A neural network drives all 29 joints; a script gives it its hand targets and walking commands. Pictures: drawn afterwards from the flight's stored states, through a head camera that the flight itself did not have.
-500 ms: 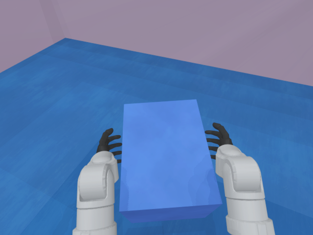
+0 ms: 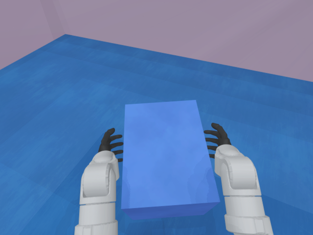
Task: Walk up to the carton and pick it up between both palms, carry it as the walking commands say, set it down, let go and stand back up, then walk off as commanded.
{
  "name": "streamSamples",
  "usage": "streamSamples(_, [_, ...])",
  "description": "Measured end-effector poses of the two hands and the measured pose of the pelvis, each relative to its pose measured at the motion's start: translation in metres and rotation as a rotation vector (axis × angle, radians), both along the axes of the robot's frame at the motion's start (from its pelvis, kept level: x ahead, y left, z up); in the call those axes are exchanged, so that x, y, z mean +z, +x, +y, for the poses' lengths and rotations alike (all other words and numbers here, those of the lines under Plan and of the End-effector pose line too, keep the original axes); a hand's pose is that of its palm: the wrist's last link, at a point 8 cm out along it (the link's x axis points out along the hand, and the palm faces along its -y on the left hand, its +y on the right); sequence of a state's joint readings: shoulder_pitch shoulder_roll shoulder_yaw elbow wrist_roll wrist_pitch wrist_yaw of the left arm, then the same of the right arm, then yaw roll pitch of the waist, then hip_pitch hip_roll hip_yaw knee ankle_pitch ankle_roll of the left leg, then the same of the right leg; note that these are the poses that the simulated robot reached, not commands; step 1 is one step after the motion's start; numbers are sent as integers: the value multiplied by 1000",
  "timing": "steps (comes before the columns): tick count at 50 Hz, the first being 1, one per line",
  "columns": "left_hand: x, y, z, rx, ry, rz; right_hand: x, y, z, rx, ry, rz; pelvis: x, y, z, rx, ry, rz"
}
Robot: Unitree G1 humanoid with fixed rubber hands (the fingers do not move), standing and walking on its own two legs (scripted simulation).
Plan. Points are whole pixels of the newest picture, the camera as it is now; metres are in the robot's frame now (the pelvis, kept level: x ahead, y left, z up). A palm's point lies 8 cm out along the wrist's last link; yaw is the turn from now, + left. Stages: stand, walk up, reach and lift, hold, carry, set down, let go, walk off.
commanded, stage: carry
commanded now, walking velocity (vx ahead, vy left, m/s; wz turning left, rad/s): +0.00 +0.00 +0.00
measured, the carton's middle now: (164, 159) +0.32 +0.00 -0.01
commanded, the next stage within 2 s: none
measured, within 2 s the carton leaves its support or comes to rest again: neither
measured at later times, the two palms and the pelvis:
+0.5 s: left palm (107, 158) +0.28 +0.14 +0.08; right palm (226, 152) +0.28 -0.15 +0.08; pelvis +0.00 +0.00 +0.00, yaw +0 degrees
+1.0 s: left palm (107, 158) +0.27 +0.14 +0.08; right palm (227, 152) +0.27 -0.15 +0.08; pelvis +0.00 +0.00 +0.00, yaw +1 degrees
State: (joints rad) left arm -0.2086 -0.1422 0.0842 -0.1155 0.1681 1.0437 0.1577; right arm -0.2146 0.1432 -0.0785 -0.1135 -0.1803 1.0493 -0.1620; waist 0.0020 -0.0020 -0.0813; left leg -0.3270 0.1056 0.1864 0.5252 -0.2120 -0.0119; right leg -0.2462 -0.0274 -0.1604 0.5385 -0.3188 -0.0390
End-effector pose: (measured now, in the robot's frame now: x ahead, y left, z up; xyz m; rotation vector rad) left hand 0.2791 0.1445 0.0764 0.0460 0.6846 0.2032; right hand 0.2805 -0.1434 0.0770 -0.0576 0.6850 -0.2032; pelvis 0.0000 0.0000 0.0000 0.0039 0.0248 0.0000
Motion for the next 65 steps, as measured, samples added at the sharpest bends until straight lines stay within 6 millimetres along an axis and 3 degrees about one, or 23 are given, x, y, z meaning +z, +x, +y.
streamSamples(29, [2,-4,-5,-9,-1,-9,2,-6,-5,-2,3,-11,-1,-1,-3,-5,2,-6])
streamSamples(45, [-12,0,-5,-17,-9,3,-13,-2,-8,7,12,-1,-1,-2,-5,-3,2,-12])
streamSamples(49, [1,-5,-6,-1,-11,-49,0,-6,-7,-6,20,-52,-1,-2,-5,6,0,-8])
streamSamples(55, [19,-20,3,39,-9,-89,19,-16,3,6,33,-93,-8,-4,-2,35,-7,0])
streamSamples(65, [0,-56,40,144,-19,-3,5,-26,43,98,9,-6,-19,-19,11,103,-7,0])
